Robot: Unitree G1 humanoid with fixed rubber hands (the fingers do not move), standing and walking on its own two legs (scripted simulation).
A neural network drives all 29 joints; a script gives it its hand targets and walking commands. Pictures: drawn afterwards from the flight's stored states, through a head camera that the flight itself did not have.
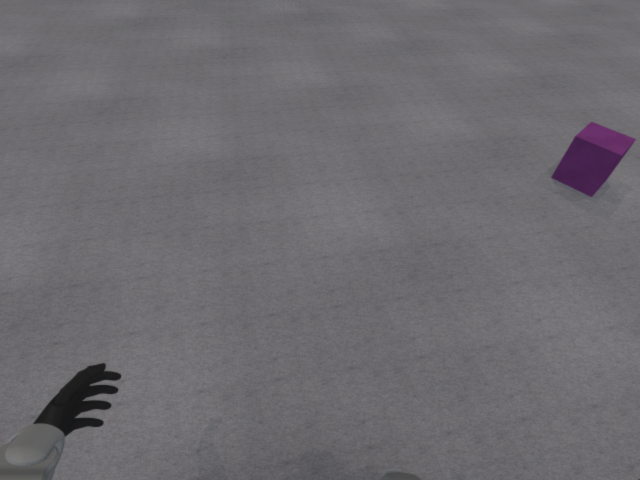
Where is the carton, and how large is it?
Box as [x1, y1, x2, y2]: [551, 122, 635, 196]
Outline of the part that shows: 592,122 589,123 575,136 551,177 590,196 607,178 635,139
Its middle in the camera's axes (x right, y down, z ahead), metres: +1.37 -0.42 +1.95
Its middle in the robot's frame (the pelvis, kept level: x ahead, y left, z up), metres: +1.58 -1.47 -0.65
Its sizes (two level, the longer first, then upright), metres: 0.210 0.200 0.250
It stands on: the floor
